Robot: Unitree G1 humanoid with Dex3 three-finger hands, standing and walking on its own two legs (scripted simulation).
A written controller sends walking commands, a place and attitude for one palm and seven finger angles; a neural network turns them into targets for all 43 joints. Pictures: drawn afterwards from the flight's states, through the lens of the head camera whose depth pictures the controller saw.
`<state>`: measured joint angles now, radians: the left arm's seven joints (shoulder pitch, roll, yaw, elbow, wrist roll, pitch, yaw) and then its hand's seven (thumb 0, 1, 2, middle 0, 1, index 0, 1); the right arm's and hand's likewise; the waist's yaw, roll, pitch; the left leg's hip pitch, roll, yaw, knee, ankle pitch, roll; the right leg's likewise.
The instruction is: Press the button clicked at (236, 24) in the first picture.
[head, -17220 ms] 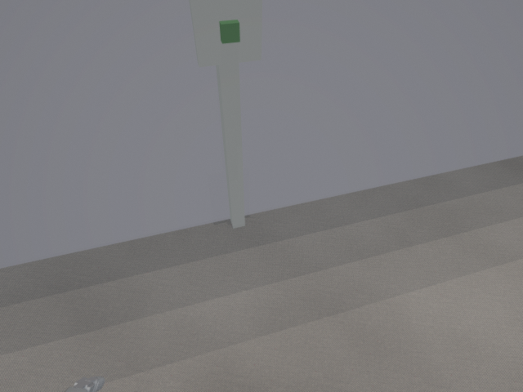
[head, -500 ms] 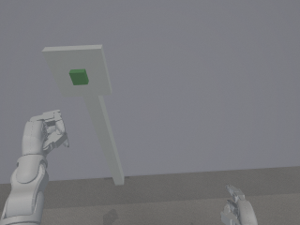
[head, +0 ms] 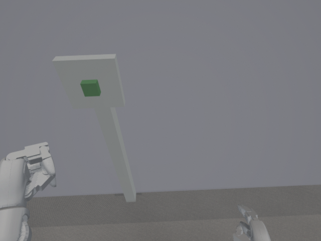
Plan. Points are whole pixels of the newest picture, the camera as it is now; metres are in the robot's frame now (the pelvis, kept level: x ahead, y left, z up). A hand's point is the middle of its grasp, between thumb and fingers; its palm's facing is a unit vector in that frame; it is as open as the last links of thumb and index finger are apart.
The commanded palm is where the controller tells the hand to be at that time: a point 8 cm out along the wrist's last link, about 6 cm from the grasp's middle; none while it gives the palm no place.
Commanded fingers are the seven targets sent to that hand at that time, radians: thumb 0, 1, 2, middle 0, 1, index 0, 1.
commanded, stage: draw the hand back to the body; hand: left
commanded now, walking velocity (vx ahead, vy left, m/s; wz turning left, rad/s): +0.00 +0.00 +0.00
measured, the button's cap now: (91, 87) +0.50 +0.28 +0.14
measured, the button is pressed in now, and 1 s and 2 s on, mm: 0 0 0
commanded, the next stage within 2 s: step back with the hand held close in 0.34 s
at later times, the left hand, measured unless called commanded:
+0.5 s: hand (49, 174) +0.18 +0.24 +0.16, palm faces +0.42 -0.83 -0.36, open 3.1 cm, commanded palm +0.13 +0.28 +0.17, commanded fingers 0.00 0.90 0.90 -1.30 -1.50 -1.30 -1.50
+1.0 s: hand (22, 201) +0.13 +0.26 +0.16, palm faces +0.33 -0.81 -0.48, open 3.1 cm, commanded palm +0.07 +0.30 +0.17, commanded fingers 0.00 0.90 0.90 -1.30 -1.50 -1.30 -1.50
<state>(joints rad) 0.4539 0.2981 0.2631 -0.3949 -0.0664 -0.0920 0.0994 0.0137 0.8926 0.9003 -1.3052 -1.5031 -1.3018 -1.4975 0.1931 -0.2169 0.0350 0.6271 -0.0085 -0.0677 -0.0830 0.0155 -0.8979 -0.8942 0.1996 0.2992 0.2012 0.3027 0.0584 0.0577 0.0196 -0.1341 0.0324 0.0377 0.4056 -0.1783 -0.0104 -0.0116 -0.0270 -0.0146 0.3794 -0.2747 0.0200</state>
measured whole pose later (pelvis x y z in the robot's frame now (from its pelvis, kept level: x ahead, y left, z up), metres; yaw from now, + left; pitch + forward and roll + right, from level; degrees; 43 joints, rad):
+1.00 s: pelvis -0.06 +0.02 -0.01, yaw +0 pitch -1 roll -2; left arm 0.63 0.40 0.37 -0.59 -0.05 -0.19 0.13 0.01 0.89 0.90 -1.30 -1.50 -1.30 -1.50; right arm 0.19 -0.22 0.00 0.50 0.02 0.00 -0.08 0.01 -0.90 -0.89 0.20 0.30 0.20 0.30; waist 0.00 0.02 0.04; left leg -0.38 0.04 0.04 0.51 -0.13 0.02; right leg -0.26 -0.02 -0.01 0.50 -0.22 0.05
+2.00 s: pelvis -0.25 +0.05 +0.00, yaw -3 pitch -1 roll -1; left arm 0.68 0.40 0.35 -0.62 -0.04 -0.17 0.14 0.01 0.89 0.90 -1.31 -1.50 -1.30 -1.50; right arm 0.26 -0.20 0.01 0.60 -0.01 -0.07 -0.06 0.01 -0.90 -0.89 0.20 0.30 0.20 0.30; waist -0.01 -0.01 -0.03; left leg -0.43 -0.02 0.01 0.64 -0.28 0.00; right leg -0.19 0.05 -0.05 0.45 -0.26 -0.07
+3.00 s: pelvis -0.25 +0.08 -0.01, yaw +0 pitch +1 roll -1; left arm 0.44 0.39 0.20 -0.15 0.01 -0.14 0.05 0.00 0.89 0.90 -1.29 -1.49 -1.29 -1.49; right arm 0.16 -0.27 0.00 0.67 0.01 -0.08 0.01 0.01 -0.90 -0.89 0.20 0.30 0.20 0.30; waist 0.02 0.04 -0.02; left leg -0.30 -0.01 0.02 0.56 -0.28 0.03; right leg -0.28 0.00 -0.07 0.54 -0.28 -0.02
